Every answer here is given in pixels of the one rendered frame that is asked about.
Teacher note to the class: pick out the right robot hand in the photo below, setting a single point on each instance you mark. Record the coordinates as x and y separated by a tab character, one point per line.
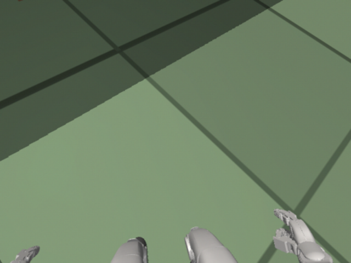
288	240

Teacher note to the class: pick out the left robot hand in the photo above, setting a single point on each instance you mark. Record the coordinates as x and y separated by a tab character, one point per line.
25	256

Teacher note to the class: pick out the left robot foot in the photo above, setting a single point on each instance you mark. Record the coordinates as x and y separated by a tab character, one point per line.
141	240

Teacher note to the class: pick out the right robot arm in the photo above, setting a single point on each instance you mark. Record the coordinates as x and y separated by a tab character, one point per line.
310	252

